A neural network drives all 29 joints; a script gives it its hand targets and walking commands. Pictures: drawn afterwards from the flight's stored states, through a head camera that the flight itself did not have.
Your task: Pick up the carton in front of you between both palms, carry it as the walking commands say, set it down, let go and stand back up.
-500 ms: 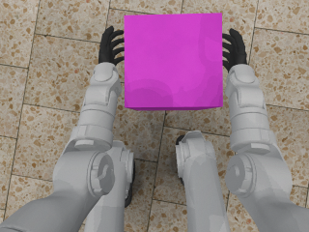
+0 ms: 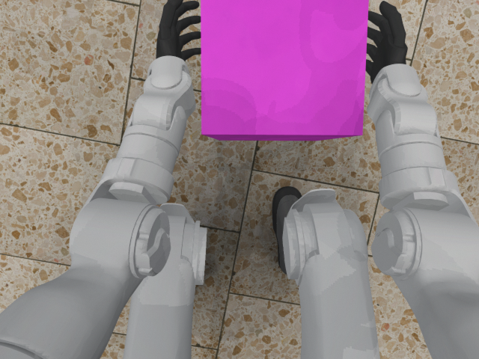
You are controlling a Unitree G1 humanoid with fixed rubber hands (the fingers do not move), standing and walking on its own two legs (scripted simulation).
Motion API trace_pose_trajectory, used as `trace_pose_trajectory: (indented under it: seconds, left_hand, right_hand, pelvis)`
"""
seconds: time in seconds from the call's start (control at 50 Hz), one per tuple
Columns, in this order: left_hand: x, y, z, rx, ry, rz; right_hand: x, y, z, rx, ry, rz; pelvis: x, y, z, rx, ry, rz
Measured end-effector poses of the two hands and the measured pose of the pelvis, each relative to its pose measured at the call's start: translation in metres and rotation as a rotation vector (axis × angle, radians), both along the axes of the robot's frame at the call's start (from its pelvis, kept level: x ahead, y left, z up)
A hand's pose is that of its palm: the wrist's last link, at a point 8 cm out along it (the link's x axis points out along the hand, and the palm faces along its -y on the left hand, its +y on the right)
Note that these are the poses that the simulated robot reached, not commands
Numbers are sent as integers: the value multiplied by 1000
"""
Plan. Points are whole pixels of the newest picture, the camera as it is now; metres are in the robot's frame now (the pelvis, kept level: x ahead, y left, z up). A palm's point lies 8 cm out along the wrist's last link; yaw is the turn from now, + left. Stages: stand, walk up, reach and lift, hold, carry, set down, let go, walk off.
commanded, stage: set down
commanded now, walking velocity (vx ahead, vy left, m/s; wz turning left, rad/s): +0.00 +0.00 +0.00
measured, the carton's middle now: (273, 79) +0.49 -0.12 -0.24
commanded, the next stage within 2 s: none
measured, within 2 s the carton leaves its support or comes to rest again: rests again in 0.24 s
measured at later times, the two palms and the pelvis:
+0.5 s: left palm (166, 55) +0.53 +0.04 -0.16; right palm (376, 76) +0.47 -0.26 -0.17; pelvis -0.01 +0.01 -0.01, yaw +0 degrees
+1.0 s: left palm (161, 63) +0.52 +0.05 -0.18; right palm (380, 88) +0.45 -0.28 -0.20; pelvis -0.01 +0.01 -0.01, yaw +0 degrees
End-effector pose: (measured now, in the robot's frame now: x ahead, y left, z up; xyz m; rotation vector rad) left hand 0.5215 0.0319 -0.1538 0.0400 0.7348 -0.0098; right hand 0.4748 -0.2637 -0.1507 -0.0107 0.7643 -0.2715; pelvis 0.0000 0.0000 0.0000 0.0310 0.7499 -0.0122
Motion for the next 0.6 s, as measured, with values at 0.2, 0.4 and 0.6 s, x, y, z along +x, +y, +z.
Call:
trace_pose_trajectory:
  seconds: [0.2, 0.4, 0.6]
  left_hand:
    - [-5, 11, -7, 11, 26, -19]
    - [5, 8, -9, 24, 30, -60]
    - [6, 11, -11, 9, 28, -86]
  right_hand:
    - [-7, 9, -9, 18, 28, 13]
    - [-10, 5, -20, 56, 41, 28]
    - [-9, 4, -20, 49, 43, 54]
  pelvis:
    - [-7, 6, -2, -15, -24, 9]
    - [-7, 7, -4, -21, -56, 18]
    - [-9, 7, -7, -22, -78, 14]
